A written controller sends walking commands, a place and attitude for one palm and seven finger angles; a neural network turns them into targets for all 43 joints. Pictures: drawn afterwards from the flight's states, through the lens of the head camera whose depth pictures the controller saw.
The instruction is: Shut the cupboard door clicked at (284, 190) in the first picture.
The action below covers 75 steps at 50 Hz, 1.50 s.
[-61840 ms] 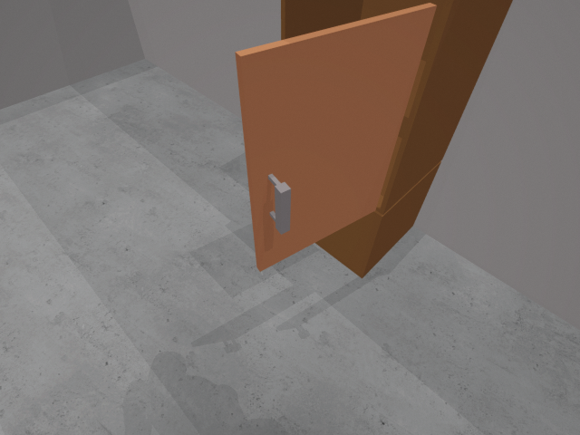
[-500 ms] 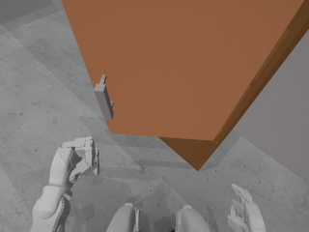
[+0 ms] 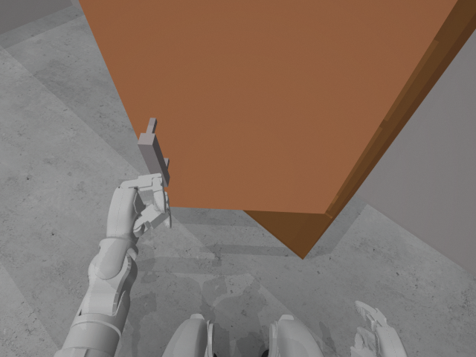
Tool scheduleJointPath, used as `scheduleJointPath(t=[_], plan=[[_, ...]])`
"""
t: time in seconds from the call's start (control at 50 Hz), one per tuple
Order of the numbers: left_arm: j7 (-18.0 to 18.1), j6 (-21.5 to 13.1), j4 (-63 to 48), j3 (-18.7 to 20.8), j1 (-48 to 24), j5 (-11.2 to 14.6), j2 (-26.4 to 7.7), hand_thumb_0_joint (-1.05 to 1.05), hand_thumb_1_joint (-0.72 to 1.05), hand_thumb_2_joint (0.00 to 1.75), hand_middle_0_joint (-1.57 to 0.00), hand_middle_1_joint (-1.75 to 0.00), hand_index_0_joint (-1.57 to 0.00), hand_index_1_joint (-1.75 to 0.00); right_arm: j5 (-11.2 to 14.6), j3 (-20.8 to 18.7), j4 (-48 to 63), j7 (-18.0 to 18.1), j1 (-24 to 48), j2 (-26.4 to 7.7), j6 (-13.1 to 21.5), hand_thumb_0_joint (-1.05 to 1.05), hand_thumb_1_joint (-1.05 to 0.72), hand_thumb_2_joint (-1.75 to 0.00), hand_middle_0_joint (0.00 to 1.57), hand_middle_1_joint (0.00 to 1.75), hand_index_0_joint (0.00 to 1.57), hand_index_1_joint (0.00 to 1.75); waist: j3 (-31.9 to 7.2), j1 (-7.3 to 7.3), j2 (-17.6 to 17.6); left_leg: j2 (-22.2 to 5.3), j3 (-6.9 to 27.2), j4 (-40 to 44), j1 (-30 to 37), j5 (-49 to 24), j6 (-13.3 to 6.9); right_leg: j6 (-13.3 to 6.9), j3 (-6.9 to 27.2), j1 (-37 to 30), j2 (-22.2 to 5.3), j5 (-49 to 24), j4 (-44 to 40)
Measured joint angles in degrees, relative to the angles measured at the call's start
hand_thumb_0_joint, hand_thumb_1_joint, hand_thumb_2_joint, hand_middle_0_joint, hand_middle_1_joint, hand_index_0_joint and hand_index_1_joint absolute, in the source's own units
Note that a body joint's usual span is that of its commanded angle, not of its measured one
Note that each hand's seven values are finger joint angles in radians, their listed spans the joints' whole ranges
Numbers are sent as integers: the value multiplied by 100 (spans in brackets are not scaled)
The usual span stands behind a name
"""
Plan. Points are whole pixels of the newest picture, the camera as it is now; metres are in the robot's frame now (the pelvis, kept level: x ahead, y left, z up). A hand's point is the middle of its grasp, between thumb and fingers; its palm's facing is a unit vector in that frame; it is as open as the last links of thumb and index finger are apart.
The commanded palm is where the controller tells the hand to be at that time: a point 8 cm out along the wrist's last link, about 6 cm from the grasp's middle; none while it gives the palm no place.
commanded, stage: bring the fist close to the handle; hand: left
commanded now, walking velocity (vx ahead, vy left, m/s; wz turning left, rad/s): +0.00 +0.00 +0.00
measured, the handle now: (157, 153) +0.46 +0.16 +0.03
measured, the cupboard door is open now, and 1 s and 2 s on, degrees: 40 38 25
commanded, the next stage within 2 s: push the door shut along its arc in 0.52 s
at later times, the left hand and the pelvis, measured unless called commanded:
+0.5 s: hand (166, 204) +0.35 +0.13 +0.04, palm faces -0.02 -1.00 -0.03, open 3.1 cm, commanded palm +0.33 +0.18 +0.04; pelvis +0.00 +0.00 +0.00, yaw +0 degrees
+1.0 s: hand (172, 182) +0.40 +0.13 +0.04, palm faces -0.12 -0.99 -0.04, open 3.1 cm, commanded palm +0.39 +0.17 +0.04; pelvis -0.01 +0.00 +0.00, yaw +0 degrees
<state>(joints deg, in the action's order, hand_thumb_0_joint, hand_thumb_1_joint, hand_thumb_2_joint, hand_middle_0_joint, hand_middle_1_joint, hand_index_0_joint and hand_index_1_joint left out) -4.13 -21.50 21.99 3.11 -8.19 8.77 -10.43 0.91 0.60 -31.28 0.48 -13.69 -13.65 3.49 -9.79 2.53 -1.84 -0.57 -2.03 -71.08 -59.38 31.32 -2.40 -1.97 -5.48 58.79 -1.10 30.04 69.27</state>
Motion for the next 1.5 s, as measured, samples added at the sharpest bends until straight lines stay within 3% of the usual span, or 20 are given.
scheduleJointPath(t=[0.24, 0.36, 0.54, 0.7, 0.82, 1.04, 1.22, 1.38, 1.5], plan=[[62, -379, 724, 69, -672, -85, 98, 2, 90, 90, -130, -150, -130, -150, -38, -68, -161, -52, -33, -15, -150, 1, -90, -90, 20, 30, 20, 30, 46, 65, 58, -17, -39, 39, -18, -20, 15, -15, 42, 53, 19, -23, -9], [42, -370, 762, 200, -471, -43, 79, 2, 90, 90, -130, -150, -129, -149, -20, -96, -105, -88, -112, 5, -294, 1, -90, -90, 20, 30, 20, 30, 54, 56, 51, -34, -106, 164, 107, -56, 17, -11, 111, -23, 43, -65, -94], [-67, -685, 954, 146, -555, 12, 22, 2, 90, 90, -130, -150, -130, -150, -19, -73, -215, -32, -62, -18, -255, 1, -90, -90, 20, 30, 20, 30, 99, -7, 59, -7, -17, 131, 99, -92, 30, -31, 23, -69, 16, -77, -90], [-169, -602, 1164, 163, -812, -15, 48, 2, 90, 90, -130, -150, -130, -150, -10, -71, -174, -7, 61, -26, -260, 1, -90, -90, 20, 30, 20, 30, 110, 40, 67, -15, -29, 78, 6, -110, 20, -27, 34, 26, 20, -108, -45], [-244, -657, 1550, 285, -1248, -71, -144, 2, 90, 90, -130, -150, -130, -150, -9, -25, -216, 27, 65, -15, -240, 1, -90, -90, 20, 30, 20, 30, 117, 92, 84, -11, -19, 23, -73, -116, 14, -24, 24, 97, 14, -111, 3], [-628, -560, 2363, 357, -2107, 57, -283, 2, 90, 90, -132, -150, -130, -150, 34, -70, -406, 10, -182, -96, -237, 1, -90, -90, 20, 30, 20, 30, 111, 138, -10, 14, -4, -29, -277, -148, -24, 8, 10, 270, -13, -154, 19], [-772, -692, 3137, 385, -2882, -98, -493, 2, 90, 90, -132, -150, -131, -150, 15, -78, -543, -8, -337, -117, -226, 1, -90, -90, 20, 30, 20, 30, 138, 282, 8, 28, 29, -166, -524, -166, -44, 12, -26, 483, -33, -173, 124], [-911, -629, 3882, 490, -3704, -84, -681, 2, 90, 90, -131, -150, -130, -150, 0, -33, -602, -15, -390, -160, -236, 1, -90, -90, 20, 30, 20, 30, 168, 461, -13, 25, 32, -290, -797, -178, -74, 26, -32, 739, -37, -200, 220], [-1080, -592, 4148, 517, -4101, -219, -768, 2, 90, 90, -130, -150, -130, -150, -39, -19, -591, -62, -470, -180, -275, 1, -90, -90, 20, 30, 20, 30, 125, 610, -55, -8, 8, -384, -985, -141, -89, 36, -6, 936, -8, -195, 291]])
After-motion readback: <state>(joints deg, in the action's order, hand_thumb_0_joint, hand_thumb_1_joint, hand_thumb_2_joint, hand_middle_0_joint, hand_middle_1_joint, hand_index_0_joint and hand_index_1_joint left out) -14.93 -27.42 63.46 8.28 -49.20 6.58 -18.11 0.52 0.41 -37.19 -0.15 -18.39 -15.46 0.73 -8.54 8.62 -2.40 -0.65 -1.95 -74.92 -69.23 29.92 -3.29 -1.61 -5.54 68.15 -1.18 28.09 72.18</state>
